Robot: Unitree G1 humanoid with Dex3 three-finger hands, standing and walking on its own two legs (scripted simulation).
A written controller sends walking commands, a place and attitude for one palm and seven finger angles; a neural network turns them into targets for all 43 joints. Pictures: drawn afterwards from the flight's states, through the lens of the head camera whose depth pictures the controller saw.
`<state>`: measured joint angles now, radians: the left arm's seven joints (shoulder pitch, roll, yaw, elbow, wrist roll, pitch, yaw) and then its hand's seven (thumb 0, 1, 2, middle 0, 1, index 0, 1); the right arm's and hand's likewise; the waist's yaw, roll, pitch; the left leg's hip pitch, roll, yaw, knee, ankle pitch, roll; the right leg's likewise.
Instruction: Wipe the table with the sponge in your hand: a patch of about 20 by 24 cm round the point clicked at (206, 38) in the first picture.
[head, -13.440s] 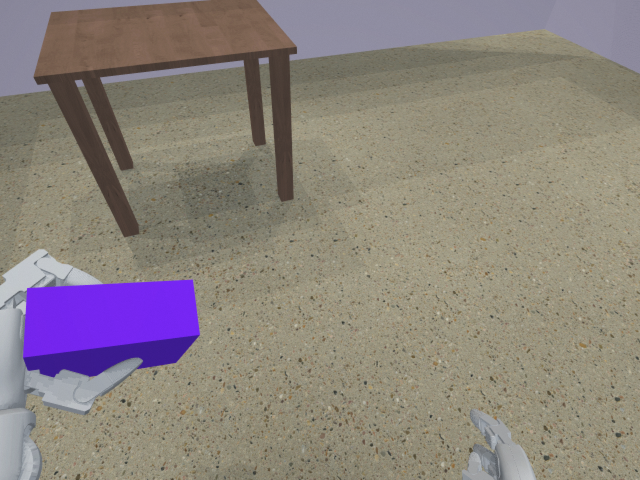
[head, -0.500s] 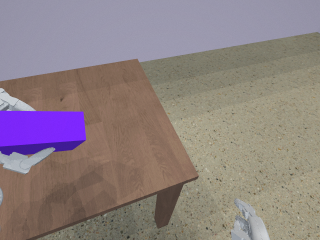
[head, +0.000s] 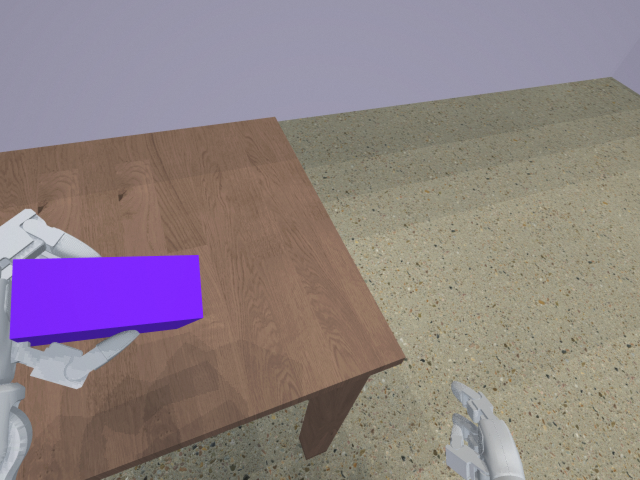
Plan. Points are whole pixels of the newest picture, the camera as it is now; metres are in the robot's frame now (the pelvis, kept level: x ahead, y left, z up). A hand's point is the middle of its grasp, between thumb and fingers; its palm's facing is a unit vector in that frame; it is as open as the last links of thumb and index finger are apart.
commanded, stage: look again from close up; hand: left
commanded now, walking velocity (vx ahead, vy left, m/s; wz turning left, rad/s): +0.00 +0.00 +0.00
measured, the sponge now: (139, 299) +0.24 +0.21 +0.14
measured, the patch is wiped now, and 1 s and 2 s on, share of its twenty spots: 0.00 0.00 0.00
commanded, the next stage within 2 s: shuffle to correct the standing spot in 0.36 s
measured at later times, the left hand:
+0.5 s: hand (74, 312) +0.21 +0.25 +0.16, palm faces +0.38 -0.85 -0.36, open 9.8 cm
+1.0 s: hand (148, 306) +0.23 +0.19 +0.16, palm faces +0.33 -0.87 -0.37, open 9.8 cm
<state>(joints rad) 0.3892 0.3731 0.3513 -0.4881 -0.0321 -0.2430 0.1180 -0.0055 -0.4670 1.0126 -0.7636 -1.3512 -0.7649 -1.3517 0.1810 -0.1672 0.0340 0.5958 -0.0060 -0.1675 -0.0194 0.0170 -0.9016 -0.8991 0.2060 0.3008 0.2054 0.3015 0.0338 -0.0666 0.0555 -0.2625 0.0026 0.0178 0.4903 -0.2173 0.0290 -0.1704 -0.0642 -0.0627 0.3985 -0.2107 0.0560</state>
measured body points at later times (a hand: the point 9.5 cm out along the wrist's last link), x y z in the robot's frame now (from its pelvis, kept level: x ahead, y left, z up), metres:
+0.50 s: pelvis -0.01 +0.00 +0.00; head +0.01 +0.03 +0.45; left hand +0.19 +0.29 +0.17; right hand +0.17 -0.23 -0.07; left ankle +0.03 +0.10 -0.74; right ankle +0.00 -0.16 -0.74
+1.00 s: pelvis +0.00 -0.05 +0.00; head +0.03 -0.03 +0.45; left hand +0.20 +0.24 +0.18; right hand +0.18 -0.28 -0.07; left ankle +0.03 +0.10 -0.74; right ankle +0.00 -0.16 -0.74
